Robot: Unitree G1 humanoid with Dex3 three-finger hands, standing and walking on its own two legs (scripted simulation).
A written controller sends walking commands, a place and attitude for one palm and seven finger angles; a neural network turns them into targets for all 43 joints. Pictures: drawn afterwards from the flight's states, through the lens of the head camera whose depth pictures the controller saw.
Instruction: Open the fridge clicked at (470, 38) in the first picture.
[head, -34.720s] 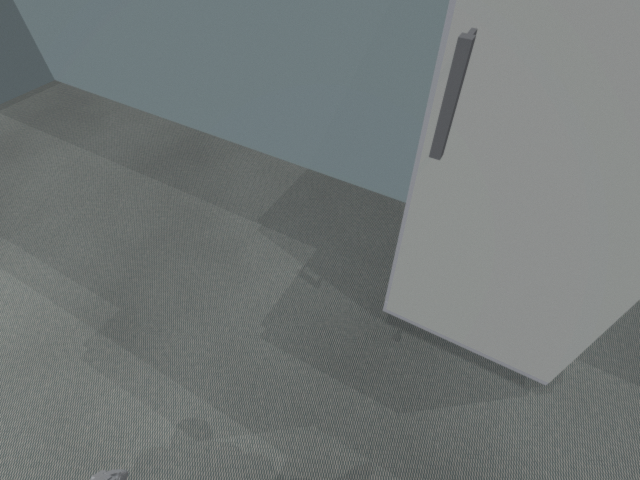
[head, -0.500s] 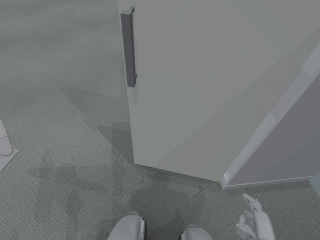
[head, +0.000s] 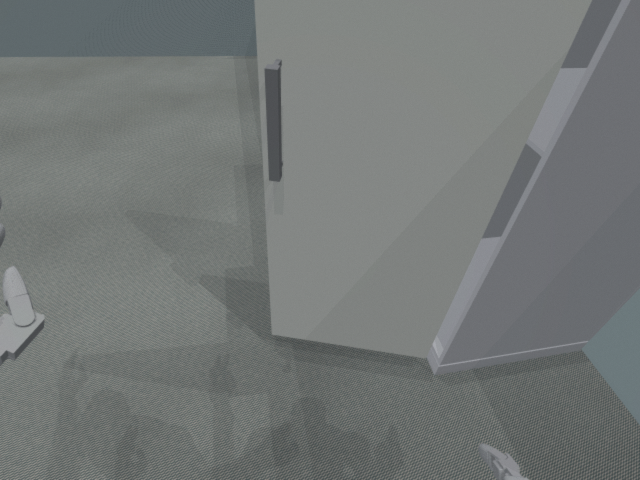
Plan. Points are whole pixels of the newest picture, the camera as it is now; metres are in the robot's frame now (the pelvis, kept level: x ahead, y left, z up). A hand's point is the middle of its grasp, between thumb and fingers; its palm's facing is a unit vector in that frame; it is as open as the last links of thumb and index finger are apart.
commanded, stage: stop stepping back and stand still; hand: left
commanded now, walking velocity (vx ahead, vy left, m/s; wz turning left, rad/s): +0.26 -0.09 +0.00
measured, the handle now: (276, 123) +0.72 +0.17 +0.12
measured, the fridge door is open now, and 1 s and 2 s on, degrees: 71 71 71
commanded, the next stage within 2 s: let the arm hang, fingers relaxed in 0.36 s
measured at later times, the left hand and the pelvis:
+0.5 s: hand (57, 353) +0.18 +0.28 +0.14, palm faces +0.43 -0.79 -0.44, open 7.4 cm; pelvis -0.03 +0.02 -0.02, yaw -1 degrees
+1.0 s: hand out of the picture +0.00 +0.21 -0.17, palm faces -0.03 -0.97 -0.25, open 7.2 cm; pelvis -0.02 +0.01 +0.00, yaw +0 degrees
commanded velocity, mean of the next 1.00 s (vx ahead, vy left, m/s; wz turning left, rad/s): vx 0.05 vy -0.01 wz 0.00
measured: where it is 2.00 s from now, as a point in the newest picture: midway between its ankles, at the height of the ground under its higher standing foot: outside the picture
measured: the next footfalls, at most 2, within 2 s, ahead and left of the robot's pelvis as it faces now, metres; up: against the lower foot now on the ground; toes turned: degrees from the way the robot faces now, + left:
left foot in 0.06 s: +0.06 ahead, +0.14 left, +0.00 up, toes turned +3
